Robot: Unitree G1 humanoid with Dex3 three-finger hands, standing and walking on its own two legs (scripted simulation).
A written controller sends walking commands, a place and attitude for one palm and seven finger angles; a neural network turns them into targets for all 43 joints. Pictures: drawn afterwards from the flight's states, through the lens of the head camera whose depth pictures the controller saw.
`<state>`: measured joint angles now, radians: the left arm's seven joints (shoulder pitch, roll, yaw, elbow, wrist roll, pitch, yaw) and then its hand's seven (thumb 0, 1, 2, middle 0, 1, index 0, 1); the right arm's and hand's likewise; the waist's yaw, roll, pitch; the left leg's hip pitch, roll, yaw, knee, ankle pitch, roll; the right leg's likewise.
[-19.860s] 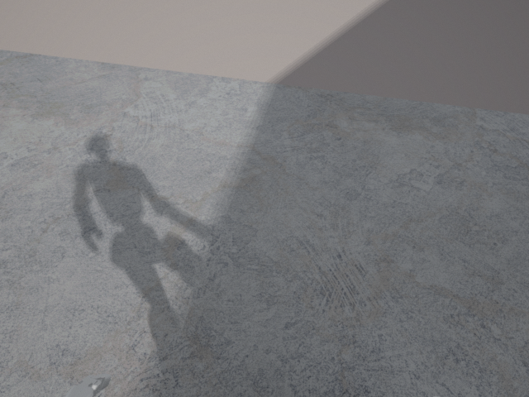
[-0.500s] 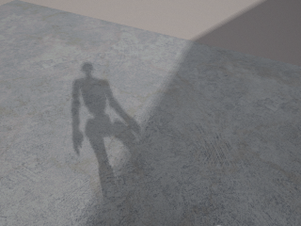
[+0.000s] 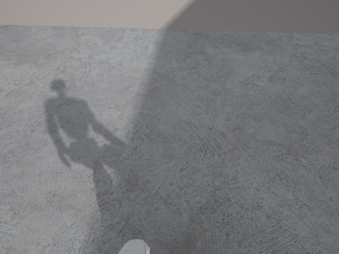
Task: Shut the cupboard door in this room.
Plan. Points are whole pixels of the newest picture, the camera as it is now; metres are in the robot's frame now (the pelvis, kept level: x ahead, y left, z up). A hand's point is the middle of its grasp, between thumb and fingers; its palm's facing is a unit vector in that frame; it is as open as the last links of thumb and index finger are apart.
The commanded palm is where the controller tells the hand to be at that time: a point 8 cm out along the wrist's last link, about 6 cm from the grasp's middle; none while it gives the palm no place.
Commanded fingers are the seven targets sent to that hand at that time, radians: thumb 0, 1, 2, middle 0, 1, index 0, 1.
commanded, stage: turn or walk to find it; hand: left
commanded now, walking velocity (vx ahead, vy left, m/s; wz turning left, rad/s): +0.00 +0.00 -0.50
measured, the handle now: out of the picture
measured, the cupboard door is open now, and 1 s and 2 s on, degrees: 86 86 86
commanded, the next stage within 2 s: none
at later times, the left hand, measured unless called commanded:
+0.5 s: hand out of the picture +0.09 +0.27 -0.17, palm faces -0.18 -0.96 -0.23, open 7.4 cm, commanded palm none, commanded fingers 0.00 0.90 0.90 -0.20 -0.30 -0.20 -0.30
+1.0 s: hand out of the picture +0.12 +0.13 -0.15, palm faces -0.49 -0.84 -0.25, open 7.4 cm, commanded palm none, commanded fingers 0.00 0.90 0.90 -0.20 -0.30 -0.20 -0.30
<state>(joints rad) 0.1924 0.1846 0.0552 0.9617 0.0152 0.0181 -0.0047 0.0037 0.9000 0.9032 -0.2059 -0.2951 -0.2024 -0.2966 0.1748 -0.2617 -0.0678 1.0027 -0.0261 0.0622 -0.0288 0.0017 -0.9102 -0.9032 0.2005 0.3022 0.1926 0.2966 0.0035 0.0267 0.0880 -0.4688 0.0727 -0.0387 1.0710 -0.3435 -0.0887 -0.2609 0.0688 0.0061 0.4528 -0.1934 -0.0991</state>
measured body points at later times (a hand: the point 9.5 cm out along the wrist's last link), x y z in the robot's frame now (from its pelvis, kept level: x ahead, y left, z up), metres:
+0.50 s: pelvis -0.02 +0.07 +0.00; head +0.01 +0.08 +0.45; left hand +0.10 +0.32 -0.15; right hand +0.00 -0.19 -0.13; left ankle -0.01 +0.17 -0.74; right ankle -0.06 -0.07 -0.65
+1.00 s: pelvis -0.06 +0.01 +0.00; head -0.04 -0.03 +0.44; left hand +0.15 +0.17 -0.13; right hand -0.14 -0.24 -0.16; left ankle +0.03 +0.17 -0.66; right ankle -0.07 -0.07 -0.74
